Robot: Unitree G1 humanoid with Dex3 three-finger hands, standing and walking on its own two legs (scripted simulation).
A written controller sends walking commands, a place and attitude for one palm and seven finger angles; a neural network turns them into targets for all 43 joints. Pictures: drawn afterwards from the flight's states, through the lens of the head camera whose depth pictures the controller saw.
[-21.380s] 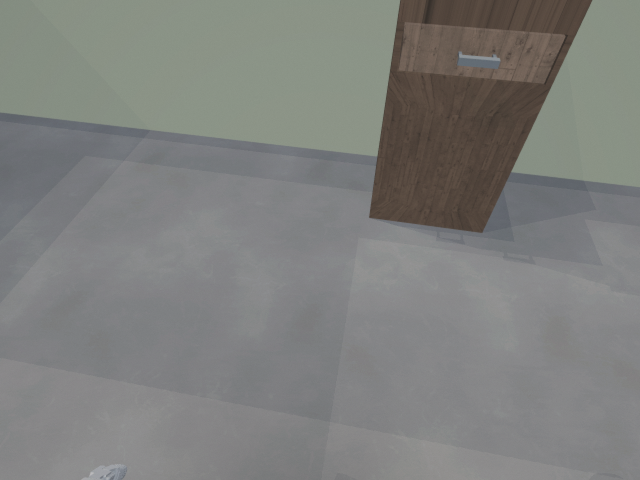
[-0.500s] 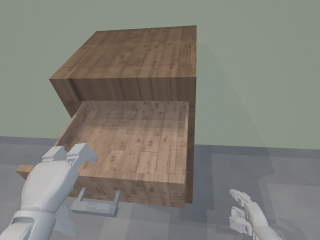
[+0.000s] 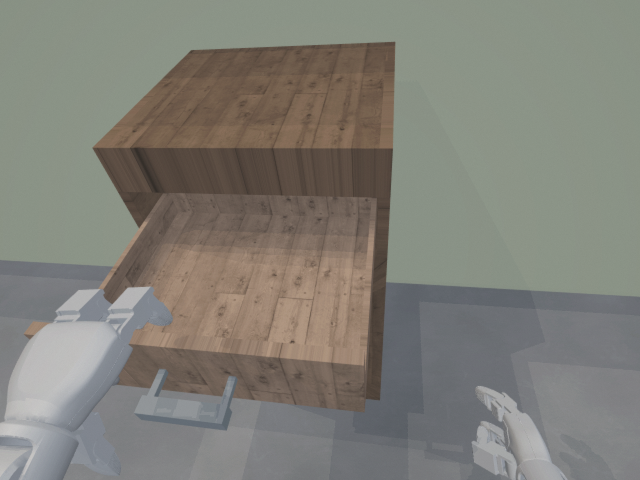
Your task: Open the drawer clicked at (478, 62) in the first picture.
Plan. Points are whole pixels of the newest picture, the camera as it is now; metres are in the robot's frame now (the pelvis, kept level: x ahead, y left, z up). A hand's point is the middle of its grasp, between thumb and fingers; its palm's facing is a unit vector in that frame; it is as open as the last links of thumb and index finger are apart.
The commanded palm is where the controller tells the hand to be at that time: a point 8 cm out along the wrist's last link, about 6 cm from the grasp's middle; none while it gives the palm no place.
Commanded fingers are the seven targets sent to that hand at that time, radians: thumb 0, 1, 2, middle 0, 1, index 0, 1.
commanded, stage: draw the hand back to the body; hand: left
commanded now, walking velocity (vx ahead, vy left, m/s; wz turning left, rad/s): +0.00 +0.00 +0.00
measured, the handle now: (189, 396) +0.21 +0.22 -0.01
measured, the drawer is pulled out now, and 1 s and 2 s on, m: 0.30 0.30 0.30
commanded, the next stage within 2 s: step back with the hand held close in 1.08 s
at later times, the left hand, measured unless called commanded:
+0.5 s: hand (116, 338) +0.19 +0.23 +0.16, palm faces +0.36 -0.85 -0.39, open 12.0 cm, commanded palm +0.14 +0.27 +0.18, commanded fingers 0.00 0.27 0.63 -0.25 -0.70 -0.25 -0.70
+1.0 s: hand (103, 347) +0.19 +0.24 +0.16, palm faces +0.41 -0.82 -0.39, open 7.8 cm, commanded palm +0.14 +0.28 +0.18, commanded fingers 0.00 0.90 0.90 -0.20 -0.30 -0.20 -0.30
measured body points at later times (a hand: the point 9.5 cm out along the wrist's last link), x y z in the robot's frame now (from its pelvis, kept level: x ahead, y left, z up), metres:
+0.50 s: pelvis +0.02 +0.00 +0.01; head +0.01 -0.02 +0.45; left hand +0.17 +0.27 +0.19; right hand +0.21 -0.20 -0.08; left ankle +0.00 +0.10 -0.73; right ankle -0.03 -0.10 -0.73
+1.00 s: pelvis +0.01 +0.00 +0.01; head +0.00 -0.03 +0.46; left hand +0.16 +0.28 +0.18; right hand +0.22 -0.21 -0.08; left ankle +0.00 +0.10 -0.73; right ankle -0.03 -0.10 -0.73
